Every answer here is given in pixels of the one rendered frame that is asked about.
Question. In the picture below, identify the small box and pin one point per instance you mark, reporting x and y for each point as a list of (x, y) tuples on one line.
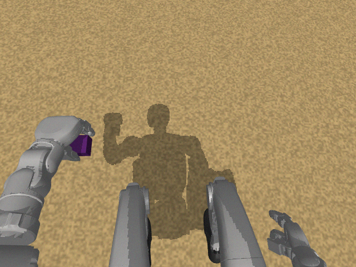
[(82, 145)]

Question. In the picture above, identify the left robot hand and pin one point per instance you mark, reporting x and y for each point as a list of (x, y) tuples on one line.
[(63, 130)]

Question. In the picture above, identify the right robot arm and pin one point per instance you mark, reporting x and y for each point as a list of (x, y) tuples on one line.
[(304, 256)]

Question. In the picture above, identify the left robot arm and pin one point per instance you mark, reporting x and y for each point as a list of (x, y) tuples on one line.
[(22, 201)]

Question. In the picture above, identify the right robot hand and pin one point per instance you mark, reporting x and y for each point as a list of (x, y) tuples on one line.
[(282, 243)]

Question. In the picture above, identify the right robot foot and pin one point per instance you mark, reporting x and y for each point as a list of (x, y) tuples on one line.
[(214, 256)]

